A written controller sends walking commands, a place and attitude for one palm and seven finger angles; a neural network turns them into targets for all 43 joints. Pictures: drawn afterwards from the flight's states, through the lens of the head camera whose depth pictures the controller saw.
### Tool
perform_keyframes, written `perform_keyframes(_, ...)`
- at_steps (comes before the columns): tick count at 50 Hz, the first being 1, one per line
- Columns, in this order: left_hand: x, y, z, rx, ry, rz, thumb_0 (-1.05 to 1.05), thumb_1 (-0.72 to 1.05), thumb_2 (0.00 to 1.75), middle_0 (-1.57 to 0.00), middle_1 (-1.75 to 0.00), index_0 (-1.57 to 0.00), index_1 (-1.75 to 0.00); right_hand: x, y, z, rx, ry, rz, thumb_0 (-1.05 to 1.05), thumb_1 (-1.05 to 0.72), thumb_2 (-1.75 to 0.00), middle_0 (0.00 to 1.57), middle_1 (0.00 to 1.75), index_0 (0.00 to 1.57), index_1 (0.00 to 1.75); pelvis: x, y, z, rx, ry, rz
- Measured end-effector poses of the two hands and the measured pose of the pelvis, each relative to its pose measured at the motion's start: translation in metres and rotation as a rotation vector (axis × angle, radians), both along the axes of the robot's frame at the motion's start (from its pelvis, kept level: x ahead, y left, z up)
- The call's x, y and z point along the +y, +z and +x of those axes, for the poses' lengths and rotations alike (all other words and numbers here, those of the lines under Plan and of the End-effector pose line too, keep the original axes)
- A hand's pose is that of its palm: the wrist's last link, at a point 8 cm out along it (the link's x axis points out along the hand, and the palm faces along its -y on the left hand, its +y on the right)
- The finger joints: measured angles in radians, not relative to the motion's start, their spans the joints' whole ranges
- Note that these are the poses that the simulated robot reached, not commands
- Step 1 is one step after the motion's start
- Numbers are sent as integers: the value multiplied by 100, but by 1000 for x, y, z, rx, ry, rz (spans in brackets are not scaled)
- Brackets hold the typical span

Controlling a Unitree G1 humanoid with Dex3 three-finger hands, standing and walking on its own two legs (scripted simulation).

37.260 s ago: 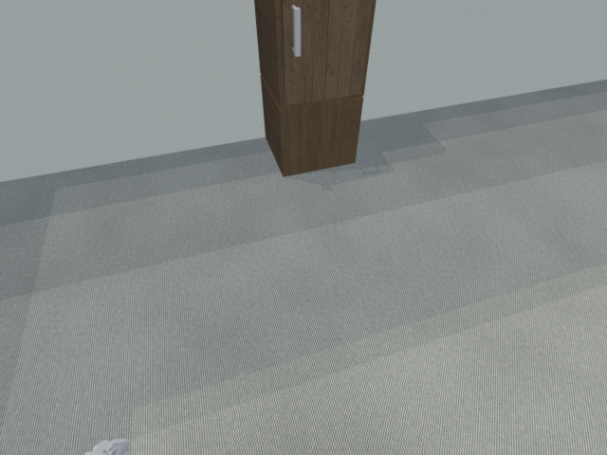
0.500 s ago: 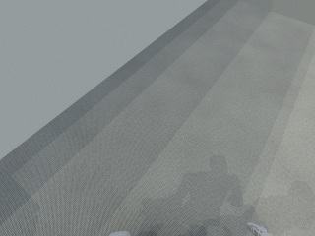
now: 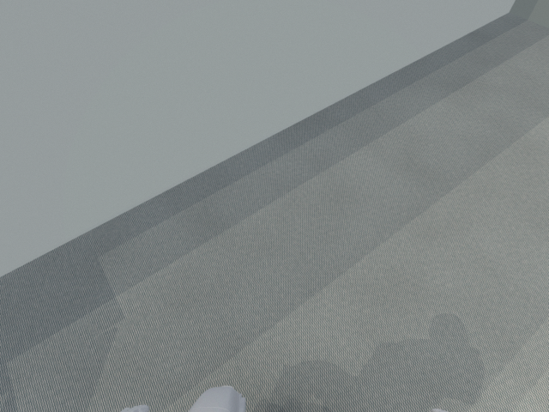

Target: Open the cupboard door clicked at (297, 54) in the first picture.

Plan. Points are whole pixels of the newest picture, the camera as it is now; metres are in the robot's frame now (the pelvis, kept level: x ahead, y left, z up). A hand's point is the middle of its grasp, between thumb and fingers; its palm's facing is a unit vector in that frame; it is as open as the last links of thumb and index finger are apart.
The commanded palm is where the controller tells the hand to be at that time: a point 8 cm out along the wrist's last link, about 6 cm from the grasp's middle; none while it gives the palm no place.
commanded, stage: turn to face it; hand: left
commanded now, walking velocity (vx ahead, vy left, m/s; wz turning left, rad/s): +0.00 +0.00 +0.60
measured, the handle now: out of the picture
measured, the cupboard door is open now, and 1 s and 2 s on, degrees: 47 47 47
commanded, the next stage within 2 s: none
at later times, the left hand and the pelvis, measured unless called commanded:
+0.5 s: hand out of the picture +0.08 +0.22 -0.16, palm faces +0.29 -0.91 -0.29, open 7.3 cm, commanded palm none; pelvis +0.03 -0.02 -0.01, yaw +17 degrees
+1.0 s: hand out of the picture -0.04 +0.21 -0.18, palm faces +0.59 -0.77 -0.23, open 7.4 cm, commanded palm none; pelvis +0.03 +0.00 +0.00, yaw +36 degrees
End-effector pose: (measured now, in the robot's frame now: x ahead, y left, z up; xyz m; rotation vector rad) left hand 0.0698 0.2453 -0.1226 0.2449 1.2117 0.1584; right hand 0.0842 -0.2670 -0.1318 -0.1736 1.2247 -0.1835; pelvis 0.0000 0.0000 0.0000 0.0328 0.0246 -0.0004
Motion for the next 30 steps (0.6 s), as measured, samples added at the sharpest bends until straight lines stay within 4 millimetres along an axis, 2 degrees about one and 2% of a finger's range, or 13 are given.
perform_keyframes(4, 2, -12, -16, 9, 68, -41, 0, 91, 90, -21, -30, -21, -30, 13, 5, 25, -3, 85, -14, 1, -91, -90, 20, 30, 20, 30, 4, -2, 4, 2, 60, -1)
perform_keyframes(9, 22, -36, -36, 43, 165, -66, 0, 91, 90, -21, -30, -21, -30, 36, 5, 57, -52, 182, -47, 0, -91, -90, 20, 30, 20, 30, 15, -15, 8, 1, 128, -18)
perform_keyframes(14, 34, -26, -33, 33, 219, -47, 1, 91, 90, -20, -30, -20, -30, 44, 15, 61, -40, 227, -63, 0, -91, -90, 20, 30, 20, 30, 12, -5, 11, 4, 179, -40)
perform_keyframes(19, 35, -9, -18, -38, 247, -18, 1, 91, 90, -20, -30, -20, -30, 38, 11, 60, 2, 259, -52, 0, -91, -90, 20, 30, 20, 30, 3, 0, 15, 2, 227, -48)
perform_keyframes(24, 23, 1, -8, -99, 273, 27, 1, 91, 90, -20, -30, -20, -30, 19, -6, 69, 35, 282, -25, 0, -91, -90, 20, 30, 20, 30, -17, -6, 23, 3, 286, -37)
perform_keyframes(27, 11, 3, -16, -113, 294, 55, 0, 91, 90, -20, -30, -20, -30, 8, -16, 82, 45, 301, -16, 0, -91, -90, 20, 30, 20, 30, -27, -11, 26, -1, 324, -28)
perform_keyframes(30, -2, 7, -33, -82, 339, 47, 0, 91, 90, -20, -30, -20, -30, 7, -13, 98, 48, 336, -14, 0, -91, -90, 20, 30, 20, 30, -29, -5, 29, -10, 369, -19)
